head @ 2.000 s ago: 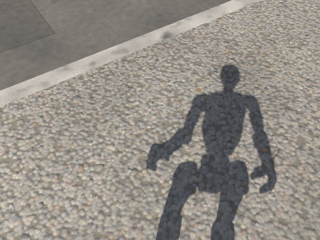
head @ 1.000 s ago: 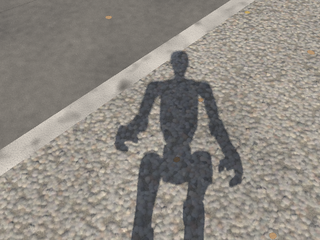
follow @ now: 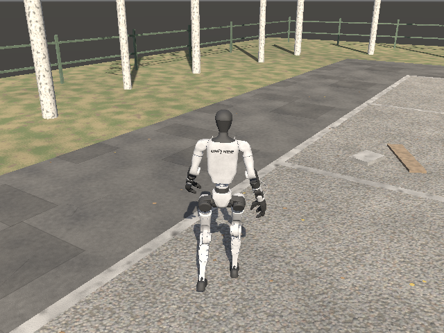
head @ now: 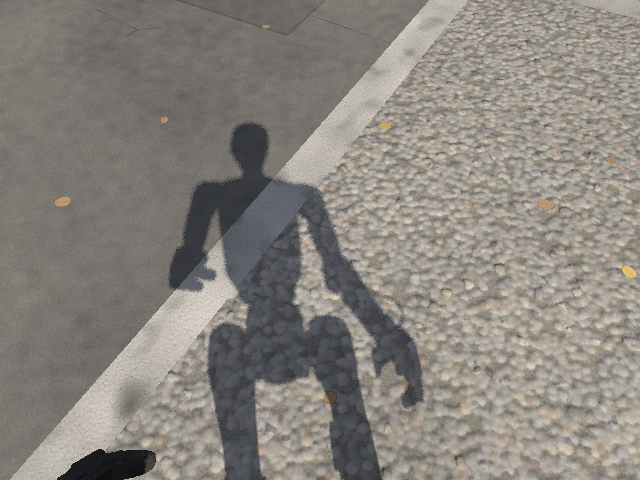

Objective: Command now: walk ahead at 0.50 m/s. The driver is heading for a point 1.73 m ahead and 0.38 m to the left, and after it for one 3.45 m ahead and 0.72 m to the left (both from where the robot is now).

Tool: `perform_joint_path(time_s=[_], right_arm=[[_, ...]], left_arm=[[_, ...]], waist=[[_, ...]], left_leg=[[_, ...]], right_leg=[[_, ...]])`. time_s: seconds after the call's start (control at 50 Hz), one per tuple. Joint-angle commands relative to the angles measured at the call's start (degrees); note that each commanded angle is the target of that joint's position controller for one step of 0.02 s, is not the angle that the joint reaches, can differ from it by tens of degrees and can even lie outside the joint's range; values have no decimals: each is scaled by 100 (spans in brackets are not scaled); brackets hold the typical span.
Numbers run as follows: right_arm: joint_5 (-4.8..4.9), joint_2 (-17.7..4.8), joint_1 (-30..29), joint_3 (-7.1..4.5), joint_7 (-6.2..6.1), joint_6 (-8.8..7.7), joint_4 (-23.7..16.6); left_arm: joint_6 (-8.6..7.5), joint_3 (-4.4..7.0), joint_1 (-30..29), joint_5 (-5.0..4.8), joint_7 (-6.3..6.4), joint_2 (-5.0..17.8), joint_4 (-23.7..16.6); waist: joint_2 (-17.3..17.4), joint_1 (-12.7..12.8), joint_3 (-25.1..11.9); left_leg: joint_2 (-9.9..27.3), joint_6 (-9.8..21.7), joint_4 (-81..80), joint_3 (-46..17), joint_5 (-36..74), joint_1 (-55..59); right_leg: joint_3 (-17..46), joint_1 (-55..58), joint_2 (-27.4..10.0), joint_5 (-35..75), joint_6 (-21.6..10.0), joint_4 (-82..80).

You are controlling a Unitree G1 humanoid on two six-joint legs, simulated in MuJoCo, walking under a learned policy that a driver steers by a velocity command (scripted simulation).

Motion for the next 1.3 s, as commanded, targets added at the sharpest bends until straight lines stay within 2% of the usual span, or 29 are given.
perform_joint_path(time_s=[0.02, 0.06, 0.12, 0.26, 0.34, 0.4, 0.44, 0.46, 0.48, 0.5, 0.52, 0.54, 0.56, 0.58, 0.62, 0.68, 0.8, 0.92, 0.96, 1.0, 1.02, 1.04, 1.06, 1.08, 1.1, 1.12, 1.16, 1.22, 1.3], right_arm=[[55, -742, -484, -123, 20, -267, -664], [-64, -622, -520, -154, 12, -189, -667], [-80, -364, -434, -116, -11, -29, -641], [-84, -151, -1788, -32, 57, -79, -998], [-22, -187, -2438, -20, 179, -135, -1245], [-24, -297, -2480, -49, 266, -179, -1342], [-51, -493, -1837, -152, 254, -197, -1184], [-72, -754, -974, -290, 204, -193, -917], [-134, -1192, 95, -411, 136, -172, -728], [-124, -1505, 305, -473, 166, -142, -612], [-55, -942, 306, -328, 166, -131, -661], [-57, -776, -98, -263, 146, -132, -709], [-87, -706, -494, -232, 142, -126, -769], [-130, -563, -755, -197, 159, -130, -789], [-171, -420, -932, -162, 178, -186, -775], [-128, -583, -835, -212, 141, -248, -623], [-70, -776, -389, -253, 20, -163, -336], [6, -908, 12, -307, -23, -18, -7], [28, -959, -29, -329, -45, 40, 39], [-1, -811, -176, -261, -60, 81, -7], [-158, -428, -120, -108, -62, 69, -179], [-46, 122, 602, 32, -33, -41, -204], [90, -574, 233, -132, -26, -105, -107], [172, -794, -231, -217, -22, -132, -254], [140, -720, -430, -220, -55, -115, -274], [73, -653, -498, -251, -73, -67, -270], [88, -429, -281, -260, -60, 74, -207], [64, -260, -464, -263, -68, 219, -316], [25, -190, -938, -253, 7, 201, -501]], left_arm=[[26, 268, 1337, -6, 49, 854, 64], [4, 193, 926, 76, 11, 620, 42], [-100, 231, 931, 19, 5, 701, 189], [-29, 280, 1472, -35, 140, 966, 580], [66, 291, 1884, -76, 161, 1054, 849], [155, 322, 1913, -94, 203, 1132, 973], [210, 338, 1727, -95, 229, 1213, 979], [232, 289, 1699, -66, 244, 1100, 959], [214, 166, 1718, 68, 264, 832, 801], [91, -26, 2464, 27, 202, 149, 771], [-15, 101, 2087, -75, 167, 755, 842], [-78, 178, 1538, -197, 139, 998, 660], [-93, 162, 1238, -171, 163, 933, 597], [-72, 184, 1099, -77, 180, 882, 576], [49, 186, 1345, -56, 186, 701, 652], [169, 159, 1133, -7, 220, 538, 590], [89, 85, -1, -1, 142, 365, 328], [8, 79, -723, -69, -31, 481, 29], [-37, 136, -487, -54, -51, 621, 57], [-72, 365, 921, -7, 23, 1045, 465], [-58, 487, 1977, 70, 93, 1515, 620], [-12, 524, 2093, 79, 64, 1746, 719], [-16, 375, 1967, 42, 66, 1139, 639], [-34, 298, 1580, 21, 85, 916, 606], [-50, 250, 1170, 36, 83, 783, 575], [-71, 213, 890, 53, 74, 611, 581], [-143, 204, 683, 115, 79, 497, 645], [-206, 265, 703, 128, 124, 635, 802], [-149, 304, 825, 137, 224, 763, 953]], waist=[[-516, 740, -766], [-495, 387, -377], [-515, 201, -257], [-378, 604, 116], [-388, 827, 281], [-489, 713, 247], [-582, 296, -145], [-471, -86, -713], [176, -445, -1607], [1715, -50, -2246], [1095, -308, -2065], [782, -252, -1235], [317, -78, -775], [196, 79, -442], [410, 365, -376], [325, 424, -142], [241, 68, 133], [311, -90, 319], [382, 116, 196], [254, 819, -682], [-541, 1146, -1664], [-2041, 763, -2250], [-1234, 995, -1799], [-966, 926, -1047], [-609, 730, -684], [-605, 587, -374], [-741, 359, -252], [-515, 284, -12], [-405, 384, 175]], left_leg=[[495, 76, 1671, -180, 553, -3212], [756, -7, 1159, -172, 1069, -2656], [807, -146, 713, -86, 1392, -2398], [641, -193, -1538, 108, 3279, -2483], [488, -86, -2189, 168, 3191, -2543], [383, 128, -2498, 198, 2600, -2385], [98, 332, -2729, 468, 2376, -1316], [50, 513, -2744, 509, 2538, -42], [1109, 903, -2518, -667, 2898, 1755], [2238, 1762, -3149, -3320, 1589, 3547], [2153, 1593, -3579, -3680, 831, 3413], [1987, 1371, -3712, -2879, 952, 2688], [1778, 1270, -3845, -2284, 1509, 1874], [1591, 1251, -4027, -1865, 2019, 1211], [1359, 1243, -4357, -1384, 2440, 559], [1308, 1344, -4683, -907, 2830, 240], [1054, 1073, -4810, -182, 2895, 436], [1472, 966, -4392, -276, 2925, 1308], [1526, 868, -4009, -428, 3469, 1410], [1025, 601, -2410, -130, 4456, 891], [560, 351, -496, 177, 2757, -312], [-303, 82, 1155, 40, -519, -2353], [-5, 110, 1788, -585, -498, -2883], [240, 170, 1829, -496, 62, -3133], [497, 139, 1640, -386, 566, -2913], [645, 104, 1367, -388, 917, -2731], [802, 55, 1186, -392, 1291, -2231], [834, -22, 911, -420, 1755, -2515], [778, -85, -213, -331, 2744, -2788]], right_leg=[[2766, 3261, -1821, -312, -1141, -1556], [2055, 2205, -1462, 553, -1039, -1901], [1509, 1673, -1344, 1113, -1129, -2265], [708, 1815, -1098, 1204, -848, -2448], [775, 2416, -1354, 1079, -810, -2226], [858, 2902, -1567, 1562, -680, -1853], [686, 2931, -1424, 2985, -515, -1102], [452, 2596, -1123, 3407, -360, -101], [178, 1405, -767, 1897, -141, 1695], [264, -897, 261, -2024, 204, 3535], [943, -1540, 4, -2416, 145, 4145], [819, -1868, -265, -1917, 88, 4191], [643, -1698, -538, -1399, 104, 3946], [600, -1498, -696, -1091, 145, 3630], [630, -914, -866, -777, 210, 3296], [547, -1061, -927, -343, 371, 2730], [349, -1058, -747, 1321, 438, 730], [318, -1043, -561, 914, 219, -142], [264, -496, -430, 510, 89, -342], [138, 1638, -302, 577, -177, -502], [1402, 3421, -1492, 691, -534, -336], [3834, 4876, -2515, -663, -1260, -1084], [3830, 4445, -2357, -1412, -1055, -1421], [2980, 3736, -2216, -1309, -814, -1542], [2397, 3020, -2004, -824, -697, -1717], [1892, 2492, -1802, -416, -636, -1919], [1217, 1954, -1608, 140, -587, -2237], [526, 1805, -1599, 883, -656, -2446], [-182, 2044, -1499, 1228, -595, -2548]])
Keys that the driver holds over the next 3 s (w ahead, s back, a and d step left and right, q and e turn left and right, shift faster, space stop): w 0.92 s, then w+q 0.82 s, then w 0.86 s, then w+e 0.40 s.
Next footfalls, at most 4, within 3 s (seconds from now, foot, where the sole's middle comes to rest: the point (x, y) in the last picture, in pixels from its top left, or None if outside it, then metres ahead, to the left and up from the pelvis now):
0.46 left None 0.42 0.14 -0.76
1.00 right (372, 368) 0.70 -0.11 -0.76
1.56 left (247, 285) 0.95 0.18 -0.76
2.08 right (267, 179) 1.31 0.13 -0.76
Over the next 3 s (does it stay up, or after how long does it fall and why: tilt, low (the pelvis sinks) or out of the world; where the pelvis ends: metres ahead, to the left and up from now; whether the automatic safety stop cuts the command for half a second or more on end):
stays up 1.53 0.41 0.02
